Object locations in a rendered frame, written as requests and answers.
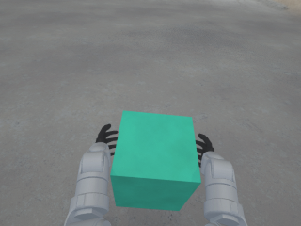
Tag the carton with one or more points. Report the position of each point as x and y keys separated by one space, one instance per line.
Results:
x=155 y=164

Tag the right robot forearm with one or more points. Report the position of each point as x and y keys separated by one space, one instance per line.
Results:
x=222 y=203

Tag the left robot forearm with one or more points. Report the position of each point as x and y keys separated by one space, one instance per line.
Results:
x=90 y=199

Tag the left robot hand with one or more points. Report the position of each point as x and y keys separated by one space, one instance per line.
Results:
x=102 y=137

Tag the right robot hand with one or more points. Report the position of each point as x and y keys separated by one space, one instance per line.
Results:
x=206 y=147

